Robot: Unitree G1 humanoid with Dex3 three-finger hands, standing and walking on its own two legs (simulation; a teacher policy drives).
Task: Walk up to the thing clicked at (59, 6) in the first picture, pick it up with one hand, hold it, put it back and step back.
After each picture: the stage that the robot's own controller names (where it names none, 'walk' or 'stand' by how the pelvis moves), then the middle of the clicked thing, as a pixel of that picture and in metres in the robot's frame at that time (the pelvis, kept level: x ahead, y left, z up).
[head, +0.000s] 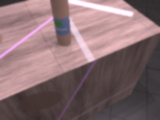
stand; (61, 20) +0.61 +0.12 +0.08
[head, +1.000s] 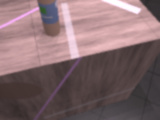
walk; (48, 6) +0.59 +0.16 +0.12
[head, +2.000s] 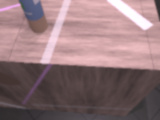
stand; (30, 1) +0.56 +0.23 +0.13
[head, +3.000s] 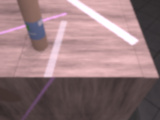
stand; (34, 23) +0.56 +0.22 +0.09
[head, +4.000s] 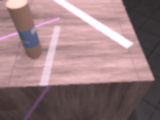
stand; (27, 31) +0.53 +0.24 +0.08
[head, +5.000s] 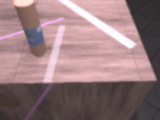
stand; (32, 29) +0.55 +0.23 +0.08
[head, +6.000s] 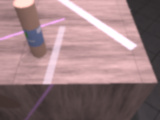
stand; (32, 30) +0.54 +0.23 +0.08
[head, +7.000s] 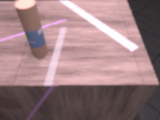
rise first; (34, 32) +0.54 +0.22 +0.08
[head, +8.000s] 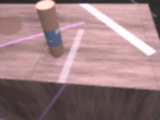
rise first; (52, 31) +0.55 +0.20 +0.08
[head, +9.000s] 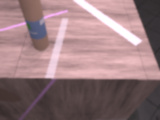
go down; (35, 22) +0.56 +0.18 +0.09
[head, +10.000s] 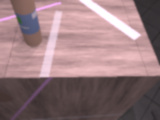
go down; (26, 15) +0.55 +0.18 +0.11
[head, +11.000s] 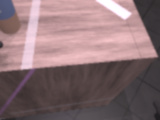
close in; out of the picture +0.55 +0.20 +0.15
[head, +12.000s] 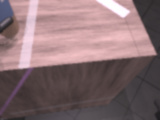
close; out of the picture +0.54 +0.20 +0.15
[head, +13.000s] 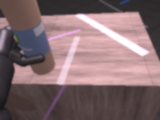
lift; (30, 32) +0.30 +0.14 +0.30
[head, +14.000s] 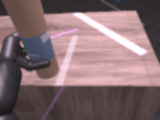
hold; (36, 39) +0.32 +0.13 +0.27
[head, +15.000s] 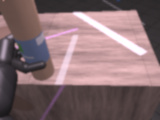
hold; (31, 41) +0.32 +0.15 +0.26
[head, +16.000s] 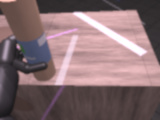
hold; (33, 42) +0.32 +0.14 +0.26
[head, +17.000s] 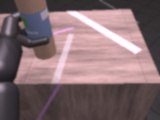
crouch; (35, 17) +0.38 +0.13 +0.29
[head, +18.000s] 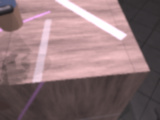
lower; out of the picture +0.50 +0.19 +0.28
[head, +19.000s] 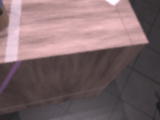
lower; out of the picture +0.55 +0.19 +0.16
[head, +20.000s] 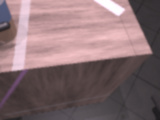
lower; out of the picture +0.52 +0.19 +0.15
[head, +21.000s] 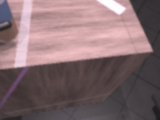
lower; out of the picture +0.52 +0.19 +0.15
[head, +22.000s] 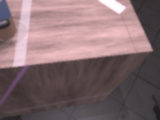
lower; out of the picture +0.52 +0.19 +0.15
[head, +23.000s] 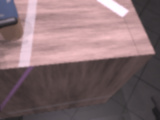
open; out of the picture +0.53 +0.18 +0.15
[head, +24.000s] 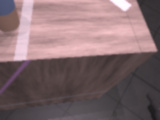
rise; out of the picture +0.52 +0.18 +0.16
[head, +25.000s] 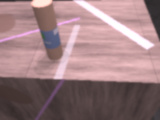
sink last; (49, 32) +0.52 +0.18 +0.12
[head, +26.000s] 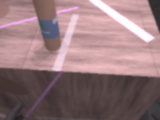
stand; (48, 21) +0.53 +0.17 +0.12
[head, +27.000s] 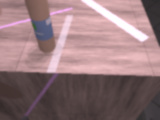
stand; (41, 22) +0.52 +0.17 +0.14
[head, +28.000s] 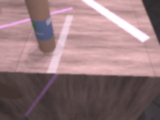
stand; (41, 22) +0.52 +0.17 +0.14
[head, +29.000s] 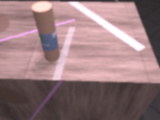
stand; (48, 34) +0.52 +0.17 +0.08
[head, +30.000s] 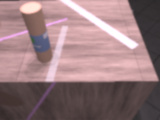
stand; (39, 36) +0.52 +0.20 +0.08
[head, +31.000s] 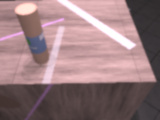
stand; (35, 37) +0.50 +0.21 +0.08
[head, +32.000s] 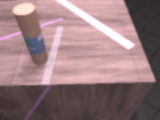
walk; (33, 38) +0.50 +0.21 +0.08
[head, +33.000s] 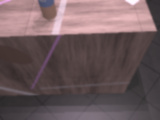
walk; out of the picture +0.69 +0.20 +0.10
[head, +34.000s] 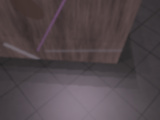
walk; out of the picture +1.04 +0.14 +0.11
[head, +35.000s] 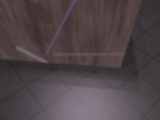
stand; out of the picture +1.14 +0.14 +0.10
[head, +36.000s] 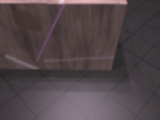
stand; out of the picture +1.12 +0.19 +0.08
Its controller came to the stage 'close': yes
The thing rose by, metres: 0.21
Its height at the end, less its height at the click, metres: +0.00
